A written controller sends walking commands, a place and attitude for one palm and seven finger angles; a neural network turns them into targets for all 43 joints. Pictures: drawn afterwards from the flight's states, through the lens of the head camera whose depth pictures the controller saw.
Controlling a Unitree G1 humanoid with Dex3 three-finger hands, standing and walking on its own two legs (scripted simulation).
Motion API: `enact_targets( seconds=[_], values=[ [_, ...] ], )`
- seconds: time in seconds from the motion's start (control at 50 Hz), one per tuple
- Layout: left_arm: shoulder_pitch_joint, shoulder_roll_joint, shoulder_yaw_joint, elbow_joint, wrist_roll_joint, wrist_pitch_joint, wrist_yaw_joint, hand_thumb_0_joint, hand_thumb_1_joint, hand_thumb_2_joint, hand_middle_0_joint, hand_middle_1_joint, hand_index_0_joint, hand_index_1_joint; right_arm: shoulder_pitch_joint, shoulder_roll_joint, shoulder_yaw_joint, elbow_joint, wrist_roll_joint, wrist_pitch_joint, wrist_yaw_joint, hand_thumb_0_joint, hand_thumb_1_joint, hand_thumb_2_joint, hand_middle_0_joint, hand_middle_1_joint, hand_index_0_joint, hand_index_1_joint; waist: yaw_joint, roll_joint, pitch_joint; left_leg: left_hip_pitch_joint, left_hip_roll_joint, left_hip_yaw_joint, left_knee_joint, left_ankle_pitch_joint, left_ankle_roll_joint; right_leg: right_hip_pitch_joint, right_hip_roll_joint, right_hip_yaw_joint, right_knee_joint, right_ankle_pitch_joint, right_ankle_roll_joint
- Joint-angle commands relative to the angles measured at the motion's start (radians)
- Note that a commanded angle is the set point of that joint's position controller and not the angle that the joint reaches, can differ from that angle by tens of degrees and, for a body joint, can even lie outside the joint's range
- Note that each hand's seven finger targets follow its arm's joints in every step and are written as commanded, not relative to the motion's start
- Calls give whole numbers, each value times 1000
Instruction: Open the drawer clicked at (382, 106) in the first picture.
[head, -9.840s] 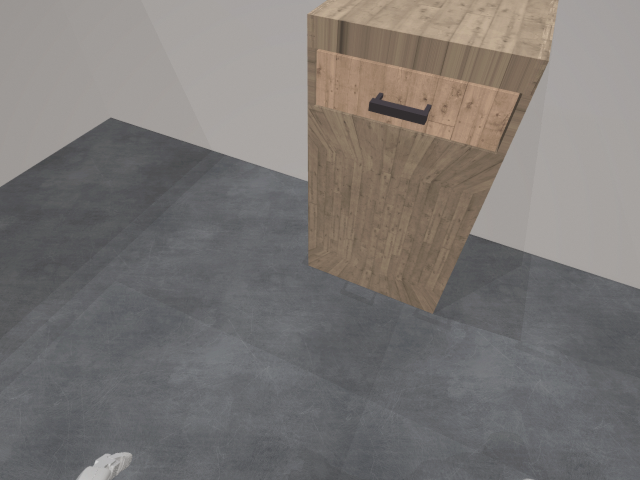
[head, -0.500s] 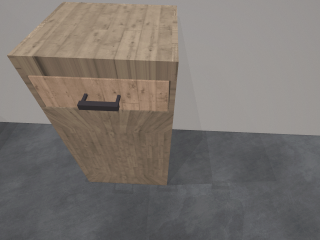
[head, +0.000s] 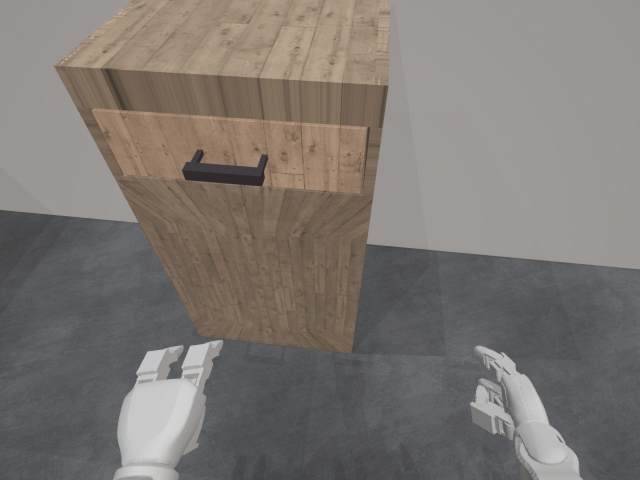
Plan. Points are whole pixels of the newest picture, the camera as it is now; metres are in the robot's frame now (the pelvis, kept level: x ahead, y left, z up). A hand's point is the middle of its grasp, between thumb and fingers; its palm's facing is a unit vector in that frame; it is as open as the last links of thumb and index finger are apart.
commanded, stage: raise the hand with hooked fingers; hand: left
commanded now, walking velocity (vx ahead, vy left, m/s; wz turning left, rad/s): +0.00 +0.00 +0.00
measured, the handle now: (227, 165) +0.56 +0.26 +0.04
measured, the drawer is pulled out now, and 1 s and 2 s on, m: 0.00 0.00 0.00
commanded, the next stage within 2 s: move the hooked fingers above the handle in 1.40 s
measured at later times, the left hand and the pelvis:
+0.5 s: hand (152, 317) +0.26 +0.25 +0.07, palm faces +0.06 -0.10 -0.99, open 12.0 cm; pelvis +0.01 +0.02 +0.02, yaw +1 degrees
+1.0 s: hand (116, 221) +0.32 +0.29 +0.16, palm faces +0.09 -0.05 -0.99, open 13.8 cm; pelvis +0.02 +0.03 +0.04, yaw +3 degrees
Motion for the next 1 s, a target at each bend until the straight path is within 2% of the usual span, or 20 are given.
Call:
enact_targets(
  seconds=[0.0,0.02,0.06,0.08,0.12,0.16,0.18,0.22,0.26,0.3,0.38,0.48,0.54,0.58,0.6,0.66,0.68,0.74,0.88,0.98],
  values=[
    [-445,191,142,-339,53,-15,115,0,293,640,-243,-690,-243,-690,-78,-61,-10,-106,-20,-37,-19,0,-900,-900,200,300,200,300,-91,111,-214,157,-85,-90,14,138,38,-4,13,193,-194,8,-12],
    [-472,199,136,-325,47,-28,107,0,270,630,-245,-705,-245,-705,-78,-63,-9,-96,-24,-45,-23,0,-900,-900,200,300,200,300,-103,100,-204,160,-85,-91,19,128,42,-7,11,182,-203,-2,-8],
    [-490,140,72,-310,-17,-36,65,0,223,610,-248,-735,-248,-735,-81,-62,-5,-90,-18,-60,-35,0,-900,-900,200,300,200,300,-131,51,-186,158,-80,-95,-2,106,52,27,10,138,-219,15,8],
    [-464,136,73,-285,-47,-28,38,0,200,600,-250,-750,-250,-750,-87,-62,-4,-88,-10,-63,-44,0,-900,-900,200,300,200,300,-125,35,-180,142,-77,-93,-28,105,55,82,10,105,-224,53,16],
    [-421,134,67,-233,-79,13,-23,0,153,580,-253,-780,-253,-780,-97,-63,5,-82,0,-56,-56,0,-900,-900,200,300,200,300,-103,7,-172,121,-72,-92,-79,119,52,160,8,76,-234,100,24],
    [-333,132,70,-167,-86,63,-89,0,107,560,-257,-810,-257,-810,-98,-59,14,-77,17,-40,-58,0,-900,-900,200,300,200,300,-64,-38,-156,109,-65,-83,-130,145,45,226,7,68,-252,126,24],
    [-313,176,106,-169,-80,78,-115,0,83,550,-258,-825,-258,-825,-101,-62,19,-77,21,-30,-60,0,-900,-900,200,300,200,300,-40,-48,-158,106,-62,-76,-154,162,42,268,5,76,-260,143,23],
    [-288,207,138,-150,-70,96,-148,0,37,530,-262,-855,-262,-855,-100,-62,33,-81,28,-23,-56,0,-900,-900,200,300,200,300,-17,-68,-130,90,-60,-70,-190,176,37,317,3,74,-264,154,23],
    [-263,241,174,-164,-56,94,-165,0,-10,510,-265,-885,-265,-885,-104,-59,44,-85,33,-23,-50,0,-900,-900,200,300,200,300,6,-24,-120,98,-57,-66,-222,198,31,361,2,72,-265,174,16],
    [-299,259,198,-211,-54,81,-169,0,-57,490,-268,-915,-268,-915,-100,-58,40,-83,34,-22,-50,0,-900,-900,200,300,200,300,9,-2,-120,120,-54,-66,-243,218,32,385,4,71,-277,196,14],
    [-414,288,234,-327,-64,43,-149,0,-150,450,-275,-975,-275,-975,-93,-61,20,-74,28,-33,-57,0,-900,-900,200,300,200,300,0,90,-177,199,-54,-72,-258,279,38,421,3,65,-291,254,7],
    [-498,273,214,-340,-94,3,-141,0,-267,400,-283,-1050,-283,-1050,-68,-74,0,-36,31,-53,-61,0,-900,-900,200,300,200,300,-34,83,-180,274,-50,-83,-262,347,37,383,8,38,-305,296,9],
    [-538,253,180,-283,-111,30,-179,0,-337,370,-288,-1095,-288,-1095,-78,-82,-3,-29,47,-48,-62,0,-900,-900,200,300,200,300,-45,55,-132,274,-49,-82,-285,321,36,371,9,27,-335,270,15],
    [-578,279,176,-250,-114,55,-212,0,-383,350,-292,-1125,-292,-1125,-81,-88,0,-20,55,-38,-65,0,-900,-900,200,300,200,300,-41,37,-107,271,-48,-77,-311,301,35,386,7,19,-352,253,18],
    [-596,299,184,-254,-113,64,-229,0,-407,340,-293,-1140,-293,-1140,-79,-90,2,-22,54,-35,-67,0,-900,-900,200,300,200,300,-35,23,-134,280,-50,-76,-315,318,38,414,6,20,-353,275,20],
    [-655,348,207,-239,-112,89,-278,0,-477,310,-298,-1185,-298,-1185,-101,-91,15,-24,60,-18,-71,0,-900,-900,200,300,200,300,-28,55,-140,294,-48,-78,-339,348,34,456,4,15,-360,300,17],
    [-672,367,222,-244,-118,88,-293,0,-500,300,-300,-1200,-300,-1200,-97,-91,16,-23,60,-12,-74,0,-900,-900,200,300,200,300,-24,50,-154,304,-51,-80,-344,367,36,481,6,15,-363,323,17],
    [-724,414,259,-269,-129,79,-329,0,-500,300,-300,-1200,-300,-1200,-115,-92,24,-29,62,-4,-76,0,-900,-900,200,300,200,300,-19,112,-179,334,-48,-84,-354,425,33,515,12,17,-371,372,13],
    [-828,426,251,-202,-168,63,-410,0,-500,300,-300,-1200,-300,-1200,-93,-96,33,-14,68,12,-72,0,-900,-900,200,300,200,300,-38,75,-122,343,-42,-85,-385,465,29,521,12,-3,-410,400,17],
    [-930,476,264,-174,-184,51,-470,0,-500,300,-300,-1200,-300,-1200,-90,-106,34,-11,75,16,-73,0,-900,-900,200,300,200,300,-44,77,-154,356,-44,-88,-394,459,31,541,9,-4,-424,393,20]
  ],
)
